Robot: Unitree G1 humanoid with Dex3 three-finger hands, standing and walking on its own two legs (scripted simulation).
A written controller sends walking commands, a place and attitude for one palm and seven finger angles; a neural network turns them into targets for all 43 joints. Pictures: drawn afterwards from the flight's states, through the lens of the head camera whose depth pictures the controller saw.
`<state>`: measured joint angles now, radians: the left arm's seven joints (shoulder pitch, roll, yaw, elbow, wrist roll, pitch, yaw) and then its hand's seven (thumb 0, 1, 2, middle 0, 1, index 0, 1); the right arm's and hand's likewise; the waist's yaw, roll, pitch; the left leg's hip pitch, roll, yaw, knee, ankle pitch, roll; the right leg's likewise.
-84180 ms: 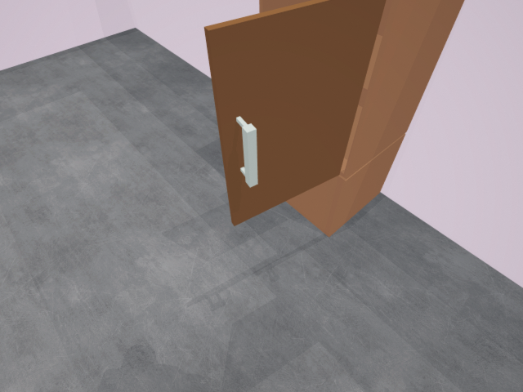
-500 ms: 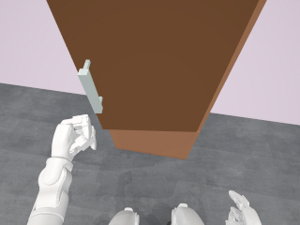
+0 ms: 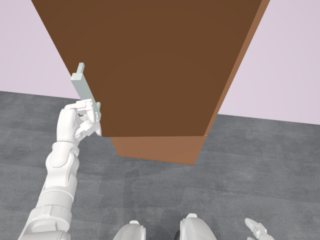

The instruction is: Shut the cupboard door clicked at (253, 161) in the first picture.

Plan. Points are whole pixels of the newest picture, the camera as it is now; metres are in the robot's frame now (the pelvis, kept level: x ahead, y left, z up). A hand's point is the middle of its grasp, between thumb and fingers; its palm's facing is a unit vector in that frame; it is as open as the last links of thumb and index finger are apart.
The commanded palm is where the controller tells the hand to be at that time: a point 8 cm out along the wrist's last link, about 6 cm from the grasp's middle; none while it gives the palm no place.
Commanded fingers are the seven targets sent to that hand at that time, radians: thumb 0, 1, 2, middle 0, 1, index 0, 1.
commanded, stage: bring the fist close to the handle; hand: left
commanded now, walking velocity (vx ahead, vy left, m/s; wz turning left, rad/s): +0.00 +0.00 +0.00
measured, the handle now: (89, 94) +0.48 +0.21 +0.04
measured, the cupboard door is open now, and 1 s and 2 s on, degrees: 8 0 0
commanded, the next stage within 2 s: push the door shut along its arc in 0.18 s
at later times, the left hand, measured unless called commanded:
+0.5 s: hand (100, 118) +0.40 +0.16 +0.05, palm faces -0.05 -1.00 -0.04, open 3.1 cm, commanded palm +0.38 +0.22 +0.05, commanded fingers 0.00 0.90 0.90 -1.30 -1.50 -1.30 -1.50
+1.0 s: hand (100, 99) +0.46 +0.17 +0.05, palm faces -0.17 -0.99 -0.02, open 3.2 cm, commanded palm +0.46 +0.21 +0.05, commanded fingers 0.00 0.90 0.90 -1.30 -1.50 -1.30 -1.50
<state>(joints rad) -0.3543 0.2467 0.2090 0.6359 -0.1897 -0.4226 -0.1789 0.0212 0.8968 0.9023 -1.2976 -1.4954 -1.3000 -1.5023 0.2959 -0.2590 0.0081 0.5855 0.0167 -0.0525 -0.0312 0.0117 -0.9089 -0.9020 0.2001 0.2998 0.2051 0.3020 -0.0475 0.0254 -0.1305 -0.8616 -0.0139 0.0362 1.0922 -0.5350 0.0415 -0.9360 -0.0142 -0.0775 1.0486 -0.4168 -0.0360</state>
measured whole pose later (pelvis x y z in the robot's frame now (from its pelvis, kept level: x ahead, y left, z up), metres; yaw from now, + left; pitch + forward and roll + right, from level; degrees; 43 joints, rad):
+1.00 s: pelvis -0.02 +0.00 -0.02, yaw +0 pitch +21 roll -2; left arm -0.83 0.43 0.26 1.10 -0.18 -0.44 -0.38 0.02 0.90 0.90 -1.30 -1.50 -1.32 -1.50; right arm 0.34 -0.29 0.03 0.64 0.03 -0.03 -0.04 0.01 -0.91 -0.90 0.20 0.30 0.21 0.30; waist -0.12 0.02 -0.11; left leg -1.02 -0.01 0.01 1.18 -0.53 0.05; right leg -1.07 -0.02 -0.10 1.09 -0.40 -0.04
